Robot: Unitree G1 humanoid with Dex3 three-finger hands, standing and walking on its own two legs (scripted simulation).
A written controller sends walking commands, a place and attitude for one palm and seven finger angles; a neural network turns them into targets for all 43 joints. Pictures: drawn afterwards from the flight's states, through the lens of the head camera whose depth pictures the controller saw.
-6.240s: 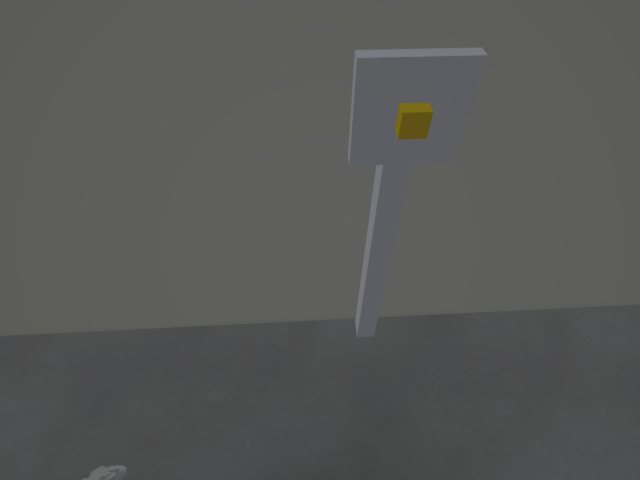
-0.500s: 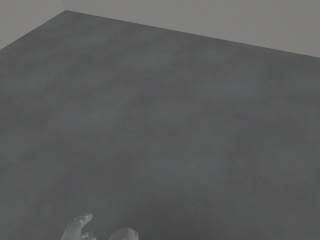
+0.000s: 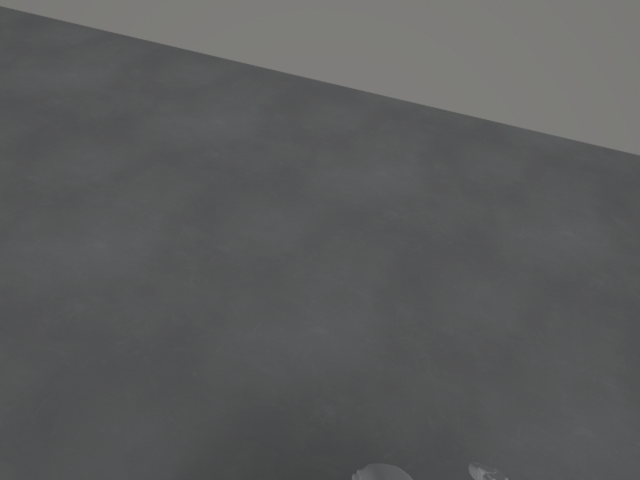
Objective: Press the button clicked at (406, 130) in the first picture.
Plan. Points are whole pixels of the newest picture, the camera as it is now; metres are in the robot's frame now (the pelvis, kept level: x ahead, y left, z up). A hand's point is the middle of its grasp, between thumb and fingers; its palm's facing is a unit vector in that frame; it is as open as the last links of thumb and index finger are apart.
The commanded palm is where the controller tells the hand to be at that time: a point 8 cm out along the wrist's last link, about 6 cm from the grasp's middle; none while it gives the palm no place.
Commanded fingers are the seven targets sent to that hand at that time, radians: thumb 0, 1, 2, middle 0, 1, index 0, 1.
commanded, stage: walk to a spot facing it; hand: left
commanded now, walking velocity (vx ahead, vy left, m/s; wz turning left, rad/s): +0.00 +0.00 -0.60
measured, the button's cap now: out of the picture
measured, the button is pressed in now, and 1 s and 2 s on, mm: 0 0 0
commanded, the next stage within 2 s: turn to face it in 0.60 s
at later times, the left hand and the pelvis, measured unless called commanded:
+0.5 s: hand out of the picture +0.14 +0.10 -0.15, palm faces -0.27 -0.93 -0.26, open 7.4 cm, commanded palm none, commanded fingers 0.00 0.90 0.90 -0.20 -0.30 -0.20 -0.30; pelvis +0.00 -0.06 +0.00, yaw -17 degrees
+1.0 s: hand (238, 420) +0.22 +0.13 -0.19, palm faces -0.41 -0.90 -0.17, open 7.4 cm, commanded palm none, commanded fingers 0.00 0.90 0.90 -0.20 -0.30 -0.20 -0.30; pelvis +0.12 -0.04 -0.01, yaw -31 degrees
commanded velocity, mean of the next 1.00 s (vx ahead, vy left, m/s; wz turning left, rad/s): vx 0.11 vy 0.00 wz -0.50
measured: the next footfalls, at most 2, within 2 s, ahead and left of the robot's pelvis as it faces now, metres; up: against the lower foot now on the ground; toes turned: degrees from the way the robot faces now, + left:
right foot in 0.32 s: -0.02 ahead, -0.15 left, +0.00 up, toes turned -19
left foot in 0.82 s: +0.24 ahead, +0.00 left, +0.00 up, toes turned -18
